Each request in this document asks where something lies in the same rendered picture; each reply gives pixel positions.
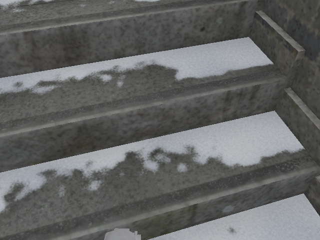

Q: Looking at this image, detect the left robot thigh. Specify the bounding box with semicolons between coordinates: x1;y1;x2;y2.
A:
105;228;141;240

